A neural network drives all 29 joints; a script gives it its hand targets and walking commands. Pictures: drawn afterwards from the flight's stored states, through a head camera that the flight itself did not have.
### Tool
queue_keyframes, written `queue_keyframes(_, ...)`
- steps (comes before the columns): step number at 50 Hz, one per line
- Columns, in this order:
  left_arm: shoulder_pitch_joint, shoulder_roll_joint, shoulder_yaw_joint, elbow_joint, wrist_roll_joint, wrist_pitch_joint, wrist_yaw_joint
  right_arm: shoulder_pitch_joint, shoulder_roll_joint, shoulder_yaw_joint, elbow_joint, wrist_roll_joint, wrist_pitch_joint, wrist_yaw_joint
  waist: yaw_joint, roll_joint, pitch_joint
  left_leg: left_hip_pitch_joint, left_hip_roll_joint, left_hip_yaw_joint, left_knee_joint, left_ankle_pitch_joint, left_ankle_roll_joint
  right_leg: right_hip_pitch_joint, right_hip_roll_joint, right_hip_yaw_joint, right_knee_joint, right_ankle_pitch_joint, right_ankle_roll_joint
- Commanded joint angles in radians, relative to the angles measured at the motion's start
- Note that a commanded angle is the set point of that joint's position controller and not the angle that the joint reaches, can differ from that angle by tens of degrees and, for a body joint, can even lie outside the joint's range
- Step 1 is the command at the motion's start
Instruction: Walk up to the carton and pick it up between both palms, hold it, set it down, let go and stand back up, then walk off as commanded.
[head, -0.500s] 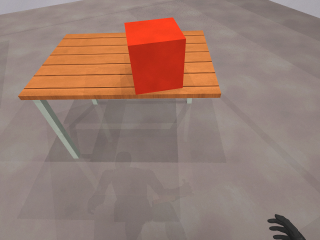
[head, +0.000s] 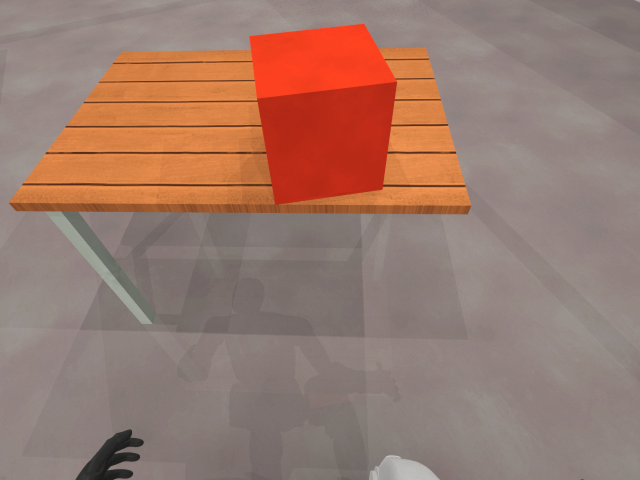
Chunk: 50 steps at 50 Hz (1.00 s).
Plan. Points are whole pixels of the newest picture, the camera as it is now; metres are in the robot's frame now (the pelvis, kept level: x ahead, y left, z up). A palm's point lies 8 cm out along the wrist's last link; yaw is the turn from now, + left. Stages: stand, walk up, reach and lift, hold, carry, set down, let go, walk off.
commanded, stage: walk up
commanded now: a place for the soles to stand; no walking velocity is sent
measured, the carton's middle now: (318, 116) +0.77 +0.03 +0.02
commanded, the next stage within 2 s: none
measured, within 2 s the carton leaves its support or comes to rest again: neither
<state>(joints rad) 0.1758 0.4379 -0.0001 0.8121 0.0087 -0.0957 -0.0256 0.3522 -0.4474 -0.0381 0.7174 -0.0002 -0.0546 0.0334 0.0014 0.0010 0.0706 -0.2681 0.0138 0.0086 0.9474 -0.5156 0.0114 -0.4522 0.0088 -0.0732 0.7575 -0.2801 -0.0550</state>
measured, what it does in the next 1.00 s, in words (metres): walks ahead: left foot, then right foot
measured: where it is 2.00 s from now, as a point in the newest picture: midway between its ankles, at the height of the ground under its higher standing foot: (305, 453)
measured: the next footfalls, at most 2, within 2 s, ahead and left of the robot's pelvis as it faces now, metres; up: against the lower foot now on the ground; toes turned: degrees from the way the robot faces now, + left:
left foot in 0.38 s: +0.14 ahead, +0.18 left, +0.00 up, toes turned +3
right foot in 0.76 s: +0.26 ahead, -0.06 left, +0.00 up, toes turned -2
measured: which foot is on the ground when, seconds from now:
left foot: up 0.00-0.36, down 0.38-0.78, up 0.80-1.00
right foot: down 0.00-0.40, up 0.42-0.74, down 0.76-1.00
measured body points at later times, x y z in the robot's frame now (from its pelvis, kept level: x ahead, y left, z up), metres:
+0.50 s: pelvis +0.10 +0.06 +0.01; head +0.13 +0.08 +0.46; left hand +0.18 +0.38 -0.10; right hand +0.20 -0.26 -0.07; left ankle +0.10 +0.18 -0.71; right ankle +0.09 -0.07 -0.66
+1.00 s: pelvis +0.19 +0.05 +0.01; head +0.20 +0.02 +0.46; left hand +0.23 +0.38 -0.08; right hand +0.30 -0.27 -0.10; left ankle +0.16 +0.19 -0.66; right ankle +0.22 -0.05 -0.71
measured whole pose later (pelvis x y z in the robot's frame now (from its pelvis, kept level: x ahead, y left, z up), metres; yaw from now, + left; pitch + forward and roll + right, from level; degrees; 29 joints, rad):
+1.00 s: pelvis +0.19 +0.05 +0.01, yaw -1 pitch -5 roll +1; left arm 0.39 0.44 0.00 0.83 0.01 -0.10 -0.01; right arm 0.26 -0.45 -0.04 0.72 0.00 -0.03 0.03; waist 0.00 0.04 0.11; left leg -0.34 0.06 0.02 1.06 -0.43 0.01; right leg -0.30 0.00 -0.02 0.75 -0.37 -0.05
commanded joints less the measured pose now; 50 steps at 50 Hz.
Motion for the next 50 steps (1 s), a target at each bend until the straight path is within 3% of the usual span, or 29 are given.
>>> queue_keyframes(1, 0.147, 0.305, 0.129, -0.008, -0.017, -0.021, 0.025, -0.077, -0.210, -0.071, -0.043, -0.014, 0.018, -0.003, 0.049, -0.032, 0.072, -0.425, 0.054, -0.103, 0.282, 0.093, 0.058, 0.268, -0.385, 0.678, -0.552, -0.323, -0.160)
queue_keyframes(2, 0.119, 0.284, 0.124, -0.005, -0.015, -0.023, 0.024, -0.073, -0.196, -0.073, -0.030, -0.012, 0.021, 0.003, 0.029, -0.058, 0.132, -0.383, 0.067, -0.102, 0.232, 0.134, 0.055, 0.181, -0.321, 0.569, -0.564, -0.290, -0.109)
queue_keyframes(4, 0.118, 0.271, 0.125, -0.017, -0.006, -0.030, 0.019, -0.020, -0.187, -0.083, -0.013, -0.011, 0.024, 0.014, 0.006, -0.145, 0.148, -0.301, 0.065, -0.074, 0.160, 0.180, 0.035, 0.130, -0.267, 0.469, -0.564, -0.159, -0.076)
queue_keyframes(7, 0.184, 0.283, 0.131, -0.035, -0.008, -0.038, 0.018, -0.054, -0.189, -0.084, -0.017, -0.013, 0.029, 0.017, 0.030, -0.136, 0.090, -0.294, 0.064, -0.057, 0.107, 0.162, 0.013, 0.217, -0.272, 0.452, -0.507, 0.015, -0.109)
queue_keyframes(12, 0.247, 0.314, 0.134, -0.049, -0.007, -0.027, 0.019, -0.165, -0.186, -0.083, -0.052, -0.014, 0.018, 0.013, 0.065, -0.182, 0.134, -0.323, 0.078, -0.031, -0.046, 0.016, 0.007, 0.241, -0.294, 0.429, -0.441, 0.060, -0.195)
queue_keyframes(14, 0.261, 0.320, 0.133, -0.057, -0.001, -0.021, 0.019, -0.182, -0.177, -0.083, -0.057, -0.014, 0.006, 0.012, 0.069, -0.188, 0.100, -0.288, 0.063, -0.007, -0.120, -0.043, 0.006, 0.263, -0.301, 0.417, -0.388, 0.155, -0.213)
queue_keyframes(16, 0.219, 0.315, 0.126, -0.068, -0.001, -0.013, 0.018, -0.134, -0.168, -0.089, -0.040, -0.011, -0.009, 0.007, 0.033, -0.197, 0.050, -0.182, 0.046, 0.011, -0.238, 0.007, 0.018, 0.238, -0.304, 0.376, -0.317, 0.242, -0.209)
queue_keyframes(17, 0.177, 0.309, 0.122, -0.075, -0.006, -0.006, 0.017, -0.074, -0.162, -0.094, -0.016, -0.013, -0.016, 0.003, -0.009, -0.176, 0.022, -0.063, 0.024, 0.037, -0.360, 0.081, 0.024, 0.193, -0.272, 0.315, -0.237, 0.270, -0.185)
queue_keyframes(18, 0.129, 0.274, 0.109, -0.093, -0.009, 0.002, 0.016, 0.040, -0.170, -0.107, 0.023, -0.017, -0.027, -0.004, -0.080, -0.114, -0.021, 0.134, -0.009, 0.047, -0.513, 0.190, 0.027, 0.097, -0.205, 0.230, -0.079, 0.299, -0.132)
queue_keyframes(19, 0.131, 0.174, 0.078, -0.112, -0.015, 0.002, 0.014, 0.159, -0.250, -0.138, 0.061, -0.037, -0.040, -0.014, -0.136, 0.133, -0.103, 0.351, 0.118, -0.209, -0.640, 0.145, 0.061, -0.071, -0.079, 0.106, 0.285, 0.253, -0.050)
queue_keyframes(20, 0.132, 0.100, 0.057, -0.133, -0.012, 0.003, 0.016, 0.181, -0.339, -0.151, 0.046, -0.033, -0.045, -0.021, -0.122, 0.270, -0.070, 0.445, 0.343, -0.552, -0.672, 0.236, 0.113, -0.344, 0.074, 0.060, 0.414, -0.179, 0.016)
queue_keyframes(21, 0.103, 0.206, 0.080, -0.112, -0.009, 0.009, 0.028, 0.135, -0.348, -0.148, 0.030, 0.001, -0.043, -0.017, -0.116, 0.146, -0.064, 0.419, 0.414, -0.613, -0.640, 0.315, 0.194, -0.380, 0.030, 0.147, 0.472, -0.240, 0.006)
queue_keyframes(22, 0.092, 0.224, 0.081, -0.101, -0.013, 0.009, 0.029, 0.102, -0.304, -0.134, 0.021, 0.009, -0.041, -0.019, -0.093, 0.068, -0.026, 0.378, 0.377, -0.511, -0.601, 0.418, 0.194, -0.368, -0.003, 0.172, 0.459, -0.203, 0.006)
queue_keyframes(23, 0.102, 0.211, 0.079, -0.089, -0.019, 0.007, 0.026, 0.086, -0.262, -0.116, 0.015, 0.008, -0.041, -0.022, -0.071, 0.070, -0.018, 0.384, 0.322, -0.393, -0.562, 0.595, 0.158, -0.340, -0.010, 0.176, 0.433, -0.156, 0.003)
queue_keyframes(24, 0.133, 0.192, 0.078, -0.075, -0.022, 0.005, 0.021, 0.075, -0.238, -0.110, 0.012, 0.002, -0.042, -0.027, -0.057, 0.123, -0.054, 0.412, 0.281, -0.304, -0.506, 0.771, 0.139, -0.326, -0.025, 0.147, 0.415, -0.143, 0.005)
queue_keyframes(25, 0.154, 0.183, 0.079, -0.065, -0.020, 0.009, 0.017, 0.069, -0.229, -0.104, 0.009, -0.002, -0.039, -0.030, -0.050, 0.170, -0.074, 0.408, 0.270, -0.254, -0.475, 0.866, 0.150, -0.306, -0.037, 0.124, 0.379, -0.146, 0.012)
queue_keyframes(26, 0.143, 0.172, 0.076, -0.067, -0.019, 0.012, 0.012, 0.073, -0.230, -0.105, 0.002, -0.005, -0.036, -0.030, -0.055, 0.182, -0.091, 0.390, 0.252, -0.213, -0.463, 0.869, 0.171, -0.282, -0.031, 0.089, 0.328, -0.154, 0.014)
queue_keyframes(29, 0.078, 0.166, 0.076, -0.078, -0.017, 0.016, 0.004, 0.071, -0.242, -0.106, -0.020, -0.011, -0.027, -0.026, -0.066, 0.197, -0.063, 0.315, 0.262, -0.198, -0.472, 0.755, 0.223, -0.258, -0.044, 0.041, 0.194, -0.163, 0.021)
queue_keyframes(33, 0.030, 0.160, 0.079, -0.066, -0.017, 0.002, -0.004, 0.037, -0.250, -0.105, -0.041, -0.010, -0.020, -0.018, -0.066, 0.209, -0.040, 0.211, 0.241, -0.154, -0.443, 0.700, 0.214, -0.137, -0.038, -0.005, 0.023, -0.097, 0.020)
queue_keyframes(34, 0.046, 0.158, 0.080, -0.060, -0.018, -0.003, -0.005, 0.017, -0.247, -0.102, -0.046, -0.011, -0.016, -0.016, -0.054, 0.207, -0.061, 0.195, 0.222, -0.134, -0.415, 0.673, 0.204, -0.082, -0.021, -0.019, -0.036, -0.068, 0.014)
queue_keyframes(36, 0.197, 0.165, 0.094, -0.002, -0.014, -0.013, 0.005, -0.047, -0.224, -0.096, -0.068, -0.004, -0.006, -0.012, 0.035, 0.131, -0.160, 0.128, 0.149, -0.039, -0.202, 0.689, 0.142, 0.202, 0.039, -0.052, -0.261, 0.086, 0.013)
queue_keyframes(37, 0.314, 0.212, 0.114, 0.030, -0.004, -0.019, 0.016, -0.055, -0.171, -0.083, -0.074, 0.000, -0.003, -0.014, 0.097, 0.032, -0.231, 0.016, 0.114, -0.019, 0.013, 0.630, 0.101, 0.399, -0.009, 0.051, -0.268, 0.122, -0.010)
queue_keyframes(38, 0.354, 0.307, 0.142, 0.025, 0.003, -0.024, 0.027, -0.005, -0.113, -0.059, -0.091, 0.004, -0.009, -0.013, 0.101, -0.126, -0.272, -0.229, 0.037, -0.011, 0.181, 0.374, 0.054, 0.579, -0.206, 0.411, -0.262, 0.109, -0.072)
queue_keyframes(39, 0.331, 0.360, 0.148, 0.009, 0.000, -0.023, 0.033, -0.011, -0.120, -0.047, -0.079, 0.005, -0.003, -0.016, 0.079, -0.187, -0.207, -0.440, -0.035, -0.007, 0.235, -0.021, 0.045, 0.583, -0.398, 0.774, -0.429, -0.036, -0.170)
queue_keyframes(40, 0.271, 0.371, 0.146, -0.002, -0.019, -0.021, 0.032, -0.095, -0.218, -0.071, -0.060, -0.012, 0.016, -0.022, 0.083, -0.066, -0.110, -0.448, 0.024, -0.082, 0.305, -0.064, 0.046, 0.440, -0.455, 0.843, -0.500, -0.257, -0.220)
queue_keyframes(41, 0.215, 0.346, 0.137, -0.009, -0.022, -0.022, 0.033, -0.119, -0.229, -0.073, -0.048, -0.011, 0.026, -0.019, 0.061, -0.040, 0.007, -0.456, 0.055, -0.090, 0.294, -0.006, 0.049, 0.338, -0.414, 0.777, -0.526, -0.317, -0.192)
queue_keyframes(43, 0.164, 0.298, 0.127, -0.015, -0.012, -0.025, 0.035, -0.122, -0.206, -0.076, -0.034, -0.010, 0.034, -0.005, 0.029, -0.066, 0.136, -0.393, 0.083, -0.089, 0.212, 0.116, 0.045, 0.178, -0.308, 0.613, -0.557, -0.267, -0.109)
queue_keyframes(45, 0.165, 0.285, 0.124, -0.029, -0.006, -0.027, 0.031, -0.063, -0.201, -0.086, -0.009, -0.011, 0.035, 0.007, 0.011, -0.140, 0.136, -0.298, 0.073, -0.061, 0.132, 0.141, 0.028, 0.133, -0.246, 0.510, -0.534, -0.193, -0.101)
queue_keyframes(50, 0.249, 0.316, 0.134, -0.048, -0.002, -0.023, 0.028, -0.157, -0.192, -0.082, -0.038, -0.008, 0.029, 0.006, 0.056, -0.187, 0.114, -0.311, 0.070, -0.038, -0.008, 0.019, 0.014, 0.215, -0.259, 0.511, -0.448, -0.092, -0.176)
